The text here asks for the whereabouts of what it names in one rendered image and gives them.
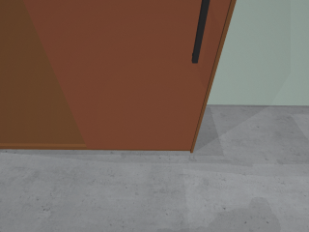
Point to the handle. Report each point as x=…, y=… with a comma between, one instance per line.
x=200, y=30

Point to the wardrobe door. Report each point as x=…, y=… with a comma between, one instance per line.
x=33, y=107
x=125, y=67

